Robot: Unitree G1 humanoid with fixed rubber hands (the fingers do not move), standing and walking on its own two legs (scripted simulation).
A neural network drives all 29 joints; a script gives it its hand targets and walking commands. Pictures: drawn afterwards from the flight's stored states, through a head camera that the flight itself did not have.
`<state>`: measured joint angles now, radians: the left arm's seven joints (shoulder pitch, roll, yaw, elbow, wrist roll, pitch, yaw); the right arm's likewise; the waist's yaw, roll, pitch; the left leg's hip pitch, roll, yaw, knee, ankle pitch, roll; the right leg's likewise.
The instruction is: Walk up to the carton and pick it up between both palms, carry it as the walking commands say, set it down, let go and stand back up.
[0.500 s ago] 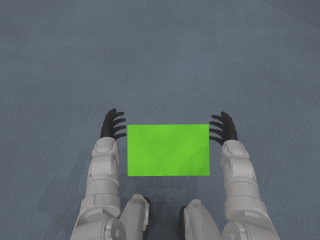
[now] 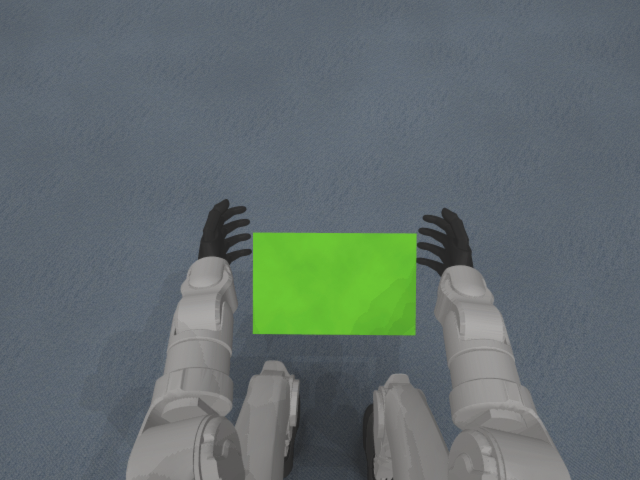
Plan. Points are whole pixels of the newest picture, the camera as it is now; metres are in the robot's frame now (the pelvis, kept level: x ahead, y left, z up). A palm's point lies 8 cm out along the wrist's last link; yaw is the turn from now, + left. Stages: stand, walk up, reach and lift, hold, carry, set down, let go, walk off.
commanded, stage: set down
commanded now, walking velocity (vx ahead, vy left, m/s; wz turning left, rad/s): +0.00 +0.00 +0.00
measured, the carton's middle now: (333, 277) +0.40 +0.02 -0.18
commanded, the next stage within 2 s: none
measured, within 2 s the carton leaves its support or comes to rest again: neither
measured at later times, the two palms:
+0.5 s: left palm (230, 271) +0.39 +0.18 -0.16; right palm (431, 274) +0.40 -0.13 -0.16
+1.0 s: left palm (242, 278) +0.41 +0.18 -0.25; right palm (416, 281) +0.42 -0.13 -0.25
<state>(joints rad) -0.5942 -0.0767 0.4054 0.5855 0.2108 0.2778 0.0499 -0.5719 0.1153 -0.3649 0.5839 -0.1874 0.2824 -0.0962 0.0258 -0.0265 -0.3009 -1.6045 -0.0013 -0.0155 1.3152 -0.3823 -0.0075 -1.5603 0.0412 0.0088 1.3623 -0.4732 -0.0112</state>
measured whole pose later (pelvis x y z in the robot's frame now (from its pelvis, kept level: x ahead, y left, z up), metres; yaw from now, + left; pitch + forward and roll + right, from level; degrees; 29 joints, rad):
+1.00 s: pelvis -0.03 +0.01 -0.15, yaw -2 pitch +46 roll -2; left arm -0.85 0.04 0.34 0.75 0.09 0.18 0.16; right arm -0.87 -0.02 -0.32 0.78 -0.07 0.17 -0.16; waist 0.03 -0.02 -0.22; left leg -2.19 -0.01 -0.02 1.82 -0.44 0.00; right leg -2.13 0.05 0.00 1.86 -0.55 0.02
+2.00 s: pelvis -0.05 +0.01 -0.25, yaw -2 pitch +40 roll +0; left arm -1.30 0.28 0.08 1.27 -0.20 -0.03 0.13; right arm -1.29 -0.20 -0.12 1.20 0.15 -0.01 -0.19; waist 0.03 -0.01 0.15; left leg -2.39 0.00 -0.02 2.12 -0.43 -0.01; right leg -2.34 0.08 0.00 2.18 -0.54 0.02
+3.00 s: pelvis -0.04 +0.01 -0.24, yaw -1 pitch +42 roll +0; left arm -1.30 0.29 0.16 1.31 -0.14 -0.11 0.09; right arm -1.32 -0.20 -0.16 1.27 0.07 -0.08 -0.12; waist 0.02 -0.01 0.14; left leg -2.39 -0.01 -0.01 2.13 -0.48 -0.01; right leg -2.34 0.08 0.00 2.19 -0.59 0.02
